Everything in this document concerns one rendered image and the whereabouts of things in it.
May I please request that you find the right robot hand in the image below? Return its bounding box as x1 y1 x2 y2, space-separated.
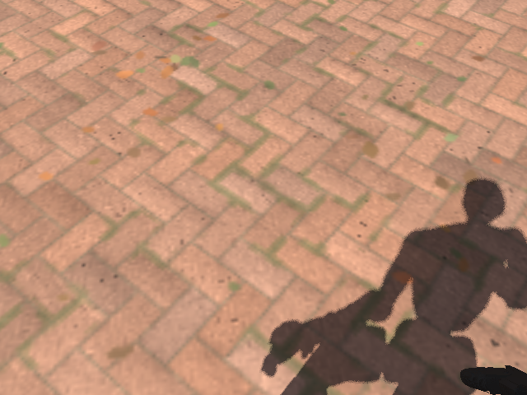
460 365 527 395

